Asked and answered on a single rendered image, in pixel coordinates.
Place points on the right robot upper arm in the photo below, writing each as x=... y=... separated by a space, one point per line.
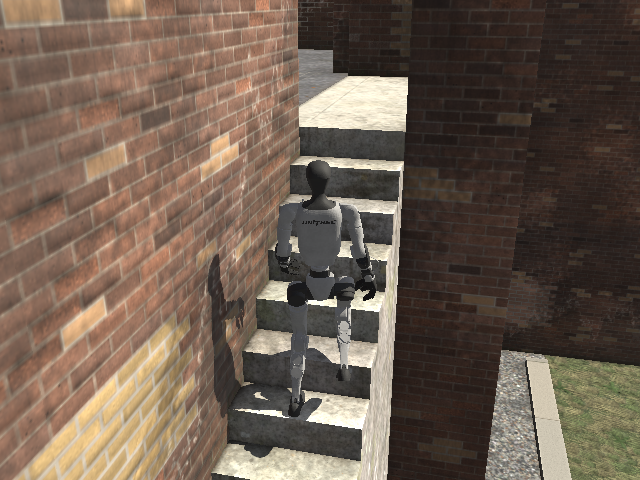
x=351 y=214

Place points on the robot left hand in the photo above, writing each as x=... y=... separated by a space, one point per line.
x=293 y=263

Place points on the left robot forearm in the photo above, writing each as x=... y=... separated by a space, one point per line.
x=282 y=261

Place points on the right robot forearm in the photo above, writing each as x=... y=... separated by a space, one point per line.
x=365 y=266

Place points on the robot right thigh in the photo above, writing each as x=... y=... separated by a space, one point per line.
x=344 y=290

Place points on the left robot upper arm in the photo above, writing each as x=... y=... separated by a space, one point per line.
x=286 y=216

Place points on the right robot foot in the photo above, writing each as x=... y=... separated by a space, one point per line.
x=343 y=374

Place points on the robot right hand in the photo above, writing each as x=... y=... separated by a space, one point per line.
x=372 y=286

